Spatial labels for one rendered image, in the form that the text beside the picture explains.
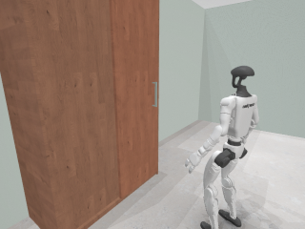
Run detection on handle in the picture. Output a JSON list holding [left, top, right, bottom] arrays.
[[152, 82, 157, 107]]

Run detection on robot right upper arm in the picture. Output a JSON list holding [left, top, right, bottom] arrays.
[[251, 94, 259, 126]]

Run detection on robot right hand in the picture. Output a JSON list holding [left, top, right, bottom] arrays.
[[241, 138, 247, 145]]

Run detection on robot left hand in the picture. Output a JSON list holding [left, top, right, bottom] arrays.
[[185, 153, 202, 173]]

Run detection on robot left forearm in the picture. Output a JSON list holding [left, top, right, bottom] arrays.
[[196, 126, 223, 158]]

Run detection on robot left upper arm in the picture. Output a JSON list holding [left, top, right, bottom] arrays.
[[217, 96, 236, 136]]

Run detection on robot right forearm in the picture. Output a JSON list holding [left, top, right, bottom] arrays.
[[241, 124, 257, 140]]

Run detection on robot head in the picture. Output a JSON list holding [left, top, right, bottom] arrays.
[[231, 66, 254, 98]]

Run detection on wardrobe door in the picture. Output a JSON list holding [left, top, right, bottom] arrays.
[[26, 0, 119, 229], [109, 0, 158, 199]]

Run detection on robot torso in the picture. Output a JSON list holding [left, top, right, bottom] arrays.
[[222, 93, 254, 160]]

